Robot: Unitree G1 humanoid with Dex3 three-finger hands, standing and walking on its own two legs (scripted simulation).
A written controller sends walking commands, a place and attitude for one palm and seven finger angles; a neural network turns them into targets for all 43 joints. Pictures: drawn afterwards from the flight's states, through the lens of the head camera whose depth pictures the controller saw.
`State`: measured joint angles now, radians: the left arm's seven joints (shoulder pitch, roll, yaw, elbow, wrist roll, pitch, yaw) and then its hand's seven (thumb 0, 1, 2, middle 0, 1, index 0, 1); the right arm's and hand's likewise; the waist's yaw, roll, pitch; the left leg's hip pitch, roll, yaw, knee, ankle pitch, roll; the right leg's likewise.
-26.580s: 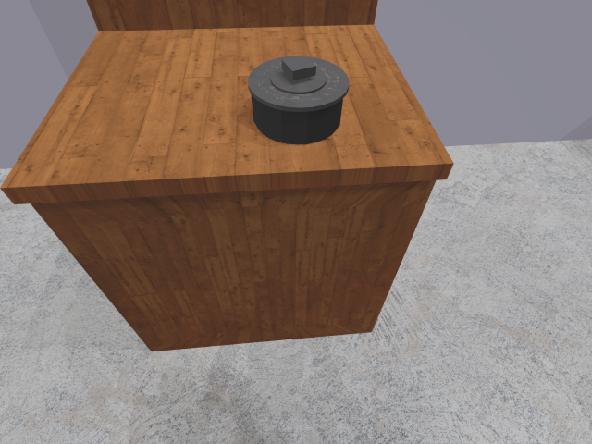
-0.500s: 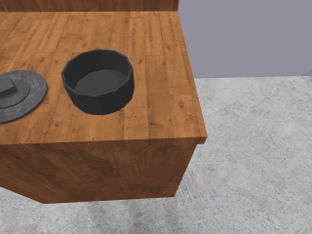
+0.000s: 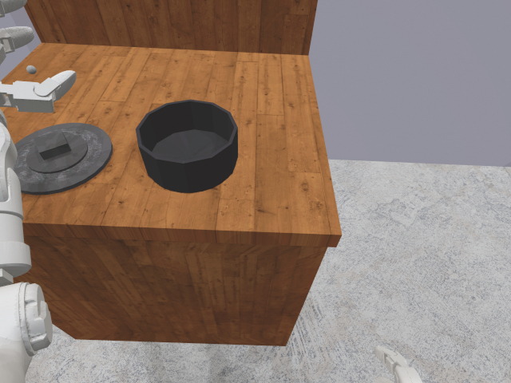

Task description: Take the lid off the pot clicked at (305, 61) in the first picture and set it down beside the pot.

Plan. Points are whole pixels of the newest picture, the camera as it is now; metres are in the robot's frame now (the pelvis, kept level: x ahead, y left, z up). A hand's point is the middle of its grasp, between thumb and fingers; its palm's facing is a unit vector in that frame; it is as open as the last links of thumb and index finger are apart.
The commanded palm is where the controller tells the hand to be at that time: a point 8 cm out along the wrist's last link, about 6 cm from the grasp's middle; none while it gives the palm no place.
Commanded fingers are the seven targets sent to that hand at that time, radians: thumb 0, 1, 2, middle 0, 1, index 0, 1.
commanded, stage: draw the hand back to the body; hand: left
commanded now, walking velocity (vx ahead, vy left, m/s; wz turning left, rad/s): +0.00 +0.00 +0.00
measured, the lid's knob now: (52, 144) +0.48 +0.40 +0.09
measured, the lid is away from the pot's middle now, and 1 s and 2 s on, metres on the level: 0.25 0.25 0.25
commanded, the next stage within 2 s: step back with the hand held close in 1.48 s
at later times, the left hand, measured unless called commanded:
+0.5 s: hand (11, 109) +0.33 +0.28 +0.28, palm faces +0.54 -0.81 -0.21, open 8.6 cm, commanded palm +0.27 +0.30 +0.28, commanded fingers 0.00 0.77 0.90 -0.23 -0.34 -0.23 -0.34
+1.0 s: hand out of the picture +0.24 +0.25 +0.28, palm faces +0.52 -0.82 -0.24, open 7.4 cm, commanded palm +0.18 +0.28 +0.27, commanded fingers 0.00 0.90 0.90 -0.20 -0.30 -0.20 -0.30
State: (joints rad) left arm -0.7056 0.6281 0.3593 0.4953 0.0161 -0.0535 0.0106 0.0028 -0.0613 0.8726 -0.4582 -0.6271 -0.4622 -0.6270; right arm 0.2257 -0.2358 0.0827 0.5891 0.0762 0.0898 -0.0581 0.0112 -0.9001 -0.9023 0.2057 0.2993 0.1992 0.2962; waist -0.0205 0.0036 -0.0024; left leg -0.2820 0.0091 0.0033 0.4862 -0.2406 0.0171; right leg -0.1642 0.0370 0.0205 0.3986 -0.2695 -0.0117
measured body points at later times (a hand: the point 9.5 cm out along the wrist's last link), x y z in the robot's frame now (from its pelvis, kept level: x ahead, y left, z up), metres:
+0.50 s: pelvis +0.01 -0.02 +0.00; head +0.01 -0.04 +0.45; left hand +0.29 +0.32 +0.29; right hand +0.19 -0.26 -0.09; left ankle +0.01 +0.11 -0.74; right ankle -0.04 -0.12 -0.74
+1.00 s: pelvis +0.00 -0.02 +0.01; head -0.02 -0.03 +0.45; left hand +0.20 +0.29 +0.29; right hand +0.19 -0.24 -0.08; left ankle +0.01 +0.11 -0.74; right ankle -0.04 -0.12 -0.74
